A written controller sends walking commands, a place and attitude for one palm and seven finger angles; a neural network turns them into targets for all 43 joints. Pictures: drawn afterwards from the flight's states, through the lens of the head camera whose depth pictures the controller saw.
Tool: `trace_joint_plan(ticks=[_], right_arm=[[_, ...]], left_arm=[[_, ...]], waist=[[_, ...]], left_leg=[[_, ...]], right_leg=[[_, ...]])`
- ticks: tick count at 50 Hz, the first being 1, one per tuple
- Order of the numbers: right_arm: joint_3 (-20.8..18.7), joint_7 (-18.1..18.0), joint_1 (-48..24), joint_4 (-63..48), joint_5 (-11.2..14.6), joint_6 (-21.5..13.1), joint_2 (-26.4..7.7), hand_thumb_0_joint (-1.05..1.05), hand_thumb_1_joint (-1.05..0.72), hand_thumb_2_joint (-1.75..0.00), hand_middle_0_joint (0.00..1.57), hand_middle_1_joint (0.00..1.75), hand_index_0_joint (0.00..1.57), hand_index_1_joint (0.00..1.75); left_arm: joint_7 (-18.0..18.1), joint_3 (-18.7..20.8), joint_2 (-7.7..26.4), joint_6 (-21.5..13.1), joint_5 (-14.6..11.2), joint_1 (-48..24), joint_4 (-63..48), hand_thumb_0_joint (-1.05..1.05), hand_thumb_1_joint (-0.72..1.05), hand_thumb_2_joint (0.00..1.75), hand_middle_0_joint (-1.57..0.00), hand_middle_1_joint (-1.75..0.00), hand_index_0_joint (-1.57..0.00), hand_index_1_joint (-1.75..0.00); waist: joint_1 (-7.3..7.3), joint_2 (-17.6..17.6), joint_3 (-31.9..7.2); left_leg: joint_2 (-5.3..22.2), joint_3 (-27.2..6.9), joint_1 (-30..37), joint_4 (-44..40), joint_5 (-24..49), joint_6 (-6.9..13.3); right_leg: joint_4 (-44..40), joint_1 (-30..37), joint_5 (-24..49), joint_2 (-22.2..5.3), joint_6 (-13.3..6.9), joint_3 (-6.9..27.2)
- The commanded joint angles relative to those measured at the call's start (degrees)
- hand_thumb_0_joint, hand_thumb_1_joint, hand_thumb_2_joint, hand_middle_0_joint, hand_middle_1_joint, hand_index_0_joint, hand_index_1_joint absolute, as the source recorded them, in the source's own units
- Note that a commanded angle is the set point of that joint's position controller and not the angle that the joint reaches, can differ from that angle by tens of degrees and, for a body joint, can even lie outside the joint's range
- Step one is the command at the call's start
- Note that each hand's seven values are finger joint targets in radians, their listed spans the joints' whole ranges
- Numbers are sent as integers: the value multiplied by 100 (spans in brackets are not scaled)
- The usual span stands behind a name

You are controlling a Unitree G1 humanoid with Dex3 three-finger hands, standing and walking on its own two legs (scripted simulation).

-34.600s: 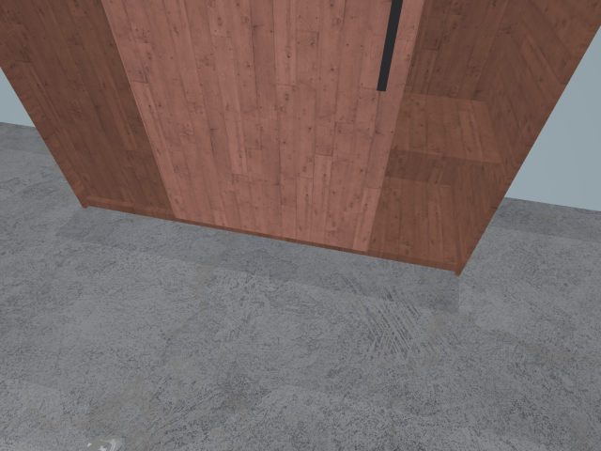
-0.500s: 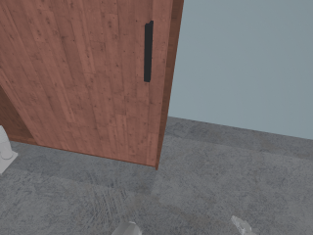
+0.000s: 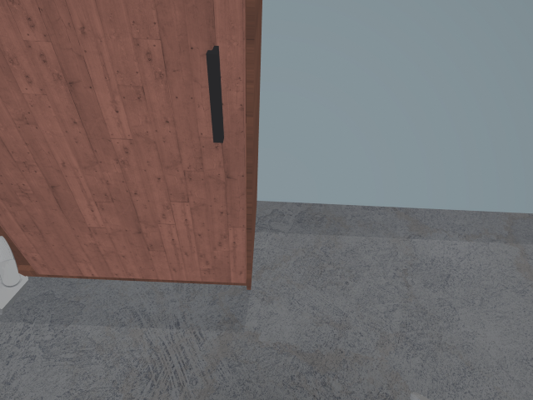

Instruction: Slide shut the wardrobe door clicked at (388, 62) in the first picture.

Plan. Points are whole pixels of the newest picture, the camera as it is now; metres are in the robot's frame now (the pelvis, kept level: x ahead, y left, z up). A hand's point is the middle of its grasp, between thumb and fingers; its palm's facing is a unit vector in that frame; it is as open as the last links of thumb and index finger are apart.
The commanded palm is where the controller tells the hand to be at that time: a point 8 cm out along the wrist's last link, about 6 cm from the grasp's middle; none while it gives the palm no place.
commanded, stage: let the arm hang, fingers relaxed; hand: left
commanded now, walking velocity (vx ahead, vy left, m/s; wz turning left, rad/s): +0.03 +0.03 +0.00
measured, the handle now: (217, 96) +0.74 +0.17 +0.13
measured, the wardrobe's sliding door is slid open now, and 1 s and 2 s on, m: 0.00 0.00 0.00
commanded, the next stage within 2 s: look to check the result in 1.20 s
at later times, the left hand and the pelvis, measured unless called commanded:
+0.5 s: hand out of the picture +0.04 +0.22 -0.17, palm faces +0.06 -0.98 -0.19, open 7.0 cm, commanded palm none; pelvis -0.02 +0.03 -0.01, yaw +4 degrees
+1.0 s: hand out of the picture +0.04 +0.30 -0.15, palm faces +0.04 -0.94 -0.34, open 7.4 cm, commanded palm none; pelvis +0.00 +0.05 +0.01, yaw +3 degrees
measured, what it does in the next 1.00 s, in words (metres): steps on the spot: left foot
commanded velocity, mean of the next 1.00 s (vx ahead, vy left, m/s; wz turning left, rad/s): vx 0.00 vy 0.00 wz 0.00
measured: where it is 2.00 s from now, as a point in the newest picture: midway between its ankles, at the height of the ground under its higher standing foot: outside the picture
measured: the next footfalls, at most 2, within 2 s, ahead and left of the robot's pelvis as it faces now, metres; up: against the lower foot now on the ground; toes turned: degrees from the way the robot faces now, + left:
left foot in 0.12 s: +0.07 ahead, +0.15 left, +0.00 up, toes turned +4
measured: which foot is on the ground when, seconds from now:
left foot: up 0.00-0.10, down 0.12-1.00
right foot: down 0.00-1.00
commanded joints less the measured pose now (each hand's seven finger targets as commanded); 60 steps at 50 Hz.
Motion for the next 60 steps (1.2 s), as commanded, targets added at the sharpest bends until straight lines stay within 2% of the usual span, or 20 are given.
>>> trace_joint_plan(ticks=[1, 4, 5, 6, 7, 9, 12, 13, 14, 15, 16, 17, 18, 20, 22, 24, 28, 34, 44, 60], right_arm=[[-143, -151, -958, -997, -27, -585, -528, 0, -90, -90, 20, 30, 20, 30], [-194, -183, -761, -1022, -91, -757, -634, 0, -90, -90, 20, 30, 20, 30], [-481, 459, -299, 279, -105, -707, -1606, 0, -90, -90, 20, 30, 20, 30], [-436, 466, -205, -110, -15, -26, -1601, 0, -90, -90, 20, 30, 20, 30], [-390, 365, -265, -384, -88, 135, -1356, 0, -90, -90, 20, 30, 20, 30], [-244, 315, -500, -355, -241, 143, -1107, 0, -90, -90, 20, 30, 20, 30], [-248, 293, -883, -216, -220, 251, -1318, 0, -90, -90, 20, 30, 20, 30], [-254, 318, -895, -146, -137, 300, -1240, 0, -90, -90, 20, 30, 20, 30], [-237, 335, -842, -119, -46, 348, -937, 0, -90, -90, 20, 30, 20, 30], [-195, 371, -675, -33, -33, 418, -768, 0, -90, -90, 20, 30, 20, 30], [-166, 404, -447, 158, -43, 497, -615, 0, -90, -90, 20, 30, 20, 30], [-166, 446, -269, 375, -46, 584, -582, 0, -90, -90, 20, 30, 20, 30], [-167, 422, -369, 539, -78, 650, -553, 0, -90, -90, 20, 30, 20, 30], [-159, 393, -241, 782, -67, 643, -546, 0, -90, -90, 20, 30, 20, 30], [-182, 362, -189, 966, -107, 546, -529, 0, -90, -90, 20, 30, 20, 30], [-192, 341, -423, 1086, -125, 550, -692, 0, -90, -90, 20, 30, 20, 30], [-292, 300, -456, 1307, -103, 520, -922, 0, -90, -90, 20, 30, 20, 30], [-368, 291, -424, 1640, -73, 470, -1162, 0, -90, -90, 20, 30, 20, 30], [-378, 327, -880, 1927, -49, 415, -1563, 0, -90, -90, 20, 30, 20, 30], [-244, 354, -1531, 2039, -7, 343, -1806, 0, -90, -90, 20, 30, 20, 30]], left_arm=[[79, 137, 941, -310, 73, -1087, -1060, 0, 90, 90, -20, -30, -20, -30], [151, 138, 992, -352, 82, -1190, -1636, 0, 90, 90, -20, -30, -20, -30], [-618, -1936, -262, 752, 490, -618, 2855, 0, 90, 90, -20, -30, -20, -30], [-832, -1775, -394, 1267, 321, -550, 2819, 0, 90, 90, -20, -30, -20, -30], [-838, -1812, -583, 1420, 328, -528, 2676, 0, 90, 90, -20, -30, -20, -30], [-892, -1982, -537, 1375, 306, -1089, 3140, 0, 90, 90, -20, -30, -20, -30], [-945, -2103, -295, 1262, 301, -992, 4303, 0, 90, 90, -20, -30, -20, -30], [-918, -2099, -65, 1223, 314, -922, 4699, 0, 90, 90, -20, -30, -20, -30], [-881, -2090, 263, 1193, 346, -957, 5016, 0, 90, 90, -20, -30, -20, -30], [-884, -2130, 466, 1187, 339, -1241, 5254, 0, 90, 90, -20, -30, -20, -30], [-906, -2197, 456, 1224, 339, -1450, 5482, 0, 90, 90, -20, -30, -20, -30], [-907, -2249, 416, 1263, 326, -1727, 5681, 0, 90, 90, -20, -30, -20, -30], [-882, -2266, 289, 1284, 316, -1886, 5916, 0, 90, 90, -20, -30, -20, -30], [-857, -2322, 91, 1273, 283, -1927, 6399, 0, 90, 90, -20, -30, -20, -30], [-837, -2229, -248, 1236, 299, -1720, 6665, 0, 90, 90, -20, -30, -20, -30], [-822, -2272, -246, 1286, 266, -1570, 6995, 0, 90, 90, -20, -30, -20, -30], [-862, -2219, -111, 1279, 268, -1488, 7530, 0, 90, 90, -20, -30, -20, -30], [-874, -2183, 210, 1204, 271, -1678, 7977, 0, 90, 90, -20, -30, -20, -30], [-883, -2219, 591, 1142, 271, -2034, 8361, 0, 90, 90, -20, -30, -20, -30], [-870, -2284, 842, 1036, 238, -2477, 8403, 0, 90, 90, -20, -30, -20, -30]], waist=[[-36, -509, 464], [-90, 219, 114], [-650, 1317, 274], [-325, 2069, 457], [-366, 1586, 482], [-315, 845, 112], [157, 11, -292], [226, -474, -447], [151, -1213, -416], [-53, -1116, -98], [-220, -387, 29], [-383, 119, 230], [-345, -292, 562], [-387, -469, 669], [-303, 582, 376], [-117, 1248, 388], [9, 739, 472], [-47, 276, 457], [-67, 230, 567], [-85, 228, 47]], left_leg=[[167, 83, 1116, -1704, -7, 111], [18, 105, 1897, -3179, 114, 176], [964, -1236, 2320, -2920, 2280, 497], [1809, -2298, 1463, -3635, 3540, 1092], [1997, -2485, 1101, -3776, 3699, 1376], [1691, -2247, 662, -3677, 2918, 1231], [951, -1143, 1063, -2805, 3168, 644], [511, -736, 996, -2462, 2342, 337], [-38, -345, 486, -2103, 840, 52], [-237, -216, 504, -1991, -327, -51], [-226, -149, 955, -1891, -567, -30], [-218, -125, 1366, -1923, -373, -4], [-192, -150, 1465, -1914, -84, 3], [-96, -297, 1781, -2258, 501, 40], [172, -638, 1777, -3032, 805, 94], [444, -1062, 993, -3780, -289, 175], [479, -1180, 736, -4195, -759, 236], [426, -1087, 1114, -4196, -426, 246], [486, -1107, 1486, -4383, -141, 224], [481, -760, 2304, -4106, 2013, 130]], right_leg=[[-1769, -1016, -1830, -1427, -446, 1418], [-1036, -592, -1539, -1021, -180, 1176], [1217, -1834, -34, -828, 201, 203], [2243, -1861, -1769, -194, 568, 211], [3164, -1739, -1976, -140, 593, 526], [3097, -1274, -1956, -203, 525, 752], [603, 20, -498, -100, 487, 358], [-173, 530, 528, -214, 434, 571], [-668, 784, 1054, -928, 196, 1685], [-1154, 245, 816, -1610, -223, 2341], [-1376, -301, -104, -1767, -397, 2297], [-1547, -948, -1678, -1503, -289, 1984], [-1677, -1360, -2134, -1210, -193, 1958], [-1526, -1365, -1496, -943, -94, 1529], [-978, -830, -696, -661, 64, 1103], [-846, -92, -850, -391, 187, 837], [-826, 353, -505, -344, 177, 676], [-1106, 298, -508, -482, 124, 804], [-1244, 248, -265, -604, 151, 875], [-1382, 805, 1249, -780, 215, 906]])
